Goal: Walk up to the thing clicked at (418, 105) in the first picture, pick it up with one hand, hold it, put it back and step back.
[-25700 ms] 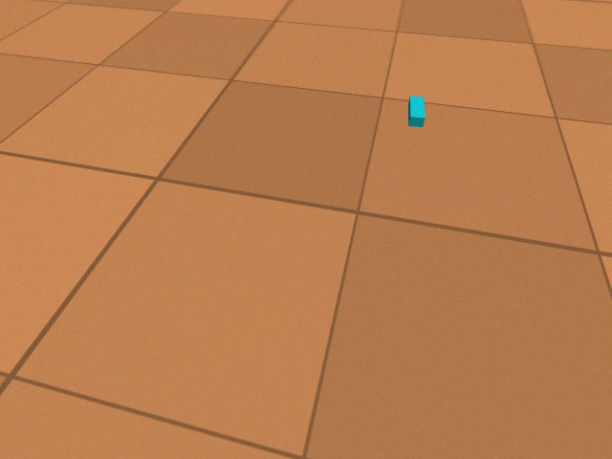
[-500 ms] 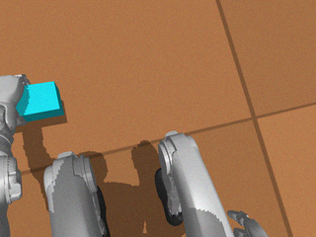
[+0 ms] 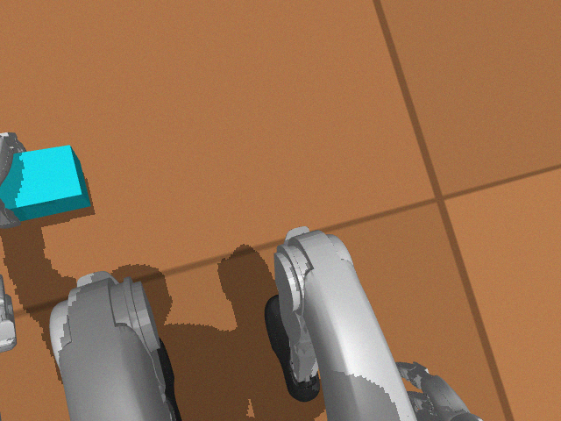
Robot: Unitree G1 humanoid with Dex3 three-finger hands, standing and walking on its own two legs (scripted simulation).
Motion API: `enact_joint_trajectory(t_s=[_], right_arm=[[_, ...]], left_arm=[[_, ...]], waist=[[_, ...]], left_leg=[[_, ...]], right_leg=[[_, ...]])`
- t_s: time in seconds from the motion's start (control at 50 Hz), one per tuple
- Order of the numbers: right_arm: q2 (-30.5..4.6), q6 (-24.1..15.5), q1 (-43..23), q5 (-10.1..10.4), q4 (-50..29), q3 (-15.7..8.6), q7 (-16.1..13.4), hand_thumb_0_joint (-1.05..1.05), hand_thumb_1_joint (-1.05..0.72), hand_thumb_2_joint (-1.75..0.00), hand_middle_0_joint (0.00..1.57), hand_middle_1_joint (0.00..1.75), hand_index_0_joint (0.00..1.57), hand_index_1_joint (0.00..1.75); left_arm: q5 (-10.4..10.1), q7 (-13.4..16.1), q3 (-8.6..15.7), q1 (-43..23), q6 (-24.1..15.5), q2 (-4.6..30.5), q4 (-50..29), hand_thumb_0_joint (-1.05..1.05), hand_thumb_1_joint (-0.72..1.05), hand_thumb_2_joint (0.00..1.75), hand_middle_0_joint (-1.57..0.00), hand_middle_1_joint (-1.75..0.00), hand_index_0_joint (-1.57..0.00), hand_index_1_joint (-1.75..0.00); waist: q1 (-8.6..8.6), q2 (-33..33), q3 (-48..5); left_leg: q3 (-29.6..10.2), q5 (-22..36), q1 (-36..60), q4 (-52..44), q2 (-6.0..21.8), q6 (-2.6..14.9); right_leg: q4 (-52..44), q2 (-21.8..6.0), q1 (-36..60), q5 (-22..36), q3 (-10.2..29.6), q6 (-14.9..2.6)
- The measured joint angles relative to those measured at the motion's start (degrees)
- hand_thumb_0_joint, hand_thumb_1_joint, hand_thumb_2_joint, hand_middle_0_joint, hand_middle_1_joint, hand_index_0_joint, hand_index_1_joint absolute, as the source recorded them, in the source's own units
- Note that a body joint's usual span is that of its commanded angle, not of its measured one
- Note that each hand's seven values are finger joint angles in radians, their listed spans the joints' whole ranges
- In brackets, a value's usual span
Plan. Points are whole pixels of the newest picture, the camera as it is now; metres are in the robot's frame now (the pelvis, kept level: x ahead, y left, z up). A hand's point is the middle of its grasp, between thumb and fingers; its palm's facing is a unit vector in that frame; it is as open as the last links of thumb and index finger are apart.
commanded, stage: lower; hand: left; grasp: from above
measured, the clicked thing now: out of the picture +0.46 +0.32 -0.22
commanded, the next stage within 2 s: rest in 0.06 s
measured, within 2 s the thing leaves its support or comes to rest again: rests again in 0.74 s
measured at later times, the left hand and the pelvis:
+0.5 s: hand (15, 193) +0.46 +0.30 -0.24, palm faces -0.47 -0.12 -0.88, open 10.5 cm; pelvis +0.00 +0.00 -0.02, yaw -2 degrees
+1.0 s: hand (20, 195) +0.46 +0.30 -0.26, palm faces -0.45 -0.13 -0.88, open 10.5 cm; pelvis +0.00 +0.00 -0.03, yaw -4 degrees
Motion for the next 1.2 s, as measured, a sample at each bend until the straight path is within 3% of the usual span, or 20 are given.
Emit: enact_joint_trajectory(t_s=[0.18, 0.44, 0.62, 1.2], right_arm=[[-0.24, -0.88, -0.37, -1.14, -0.42, 1.08, 0.52, 0.00, -0.90, -0.90, 0.21, 0.30, 0.20, 0.30], [-0.51, -2.47, -1.17, -2.56, -0.74, 3.52, 1.83, 0.00, -0.90, -0.90, 0.21, 0.30, 0.20, 0.30], [-1.09, -3.26, -1.52, -3.50, -1.45, 5.25, 2.56, 0.00, -0.90, -0.90, 0.21, 0.30, 0.20, 0.30], [-2.32, -6.88, -3.60, -5.23, -2.67, 9.02, 4.40, 0.00, -0.90, -0.90, 0.21, 0.30, 0.20, 0.30]], left_arm=[[1.11, 2.72, 1.92, 0.75, -0.63, 1.62, 0.33, 0.01, -0.05, 0.49, -0.66, -0.54, -0.69, -0.50], [0.32, 4.52, 3.08, 0.12, -0.23, 4.18, 3.33, 0.01, -0.05, 0.49, -0.65, -0.54, -0.69, -0.51], [1.05, 6.49, 4.03, 0.05, -1.09, 6.18, 5.25, 0.01, -0.06, 0.49, -0.66, -0.54, -0.69, -0.50], [0.26, 10.63, 1.11, -2.30, -1.65, 10.05, 11.31, 0.00, -0.06, 0.50, -0.67, -0.53, -0.70, -0.50]], waist=[[-0.83, -1.07, 1.91], [-2.11, -2.01, 4.58], [-3.22, -3.22, 5.36], [-4.46, -5.10, 7.72]], left_leg=[[-1.08, -0.38, -1.45, 2.60, -0.11, -0.34], [-2.45, -1.40, -1.96, 4.95, 0.13, -0.40], [-3.60, -1.89, -1.78, 5.98, 0.12, -0.55], [-5.30, -2.24, -0.82, 7.22, 0.40, -0.42]], right_leg=[[2.13, 0.32, -1.31, -0.09, -0.70, 0.01], [3.48, 0.98, -1.64, -0.37, -1.63, 0.39], [3.72, 1.27, -1.16, -0.41, -2.54, 0.35], [3.49, 2.05, 0.18, 0.24, -3.81, 0.83]])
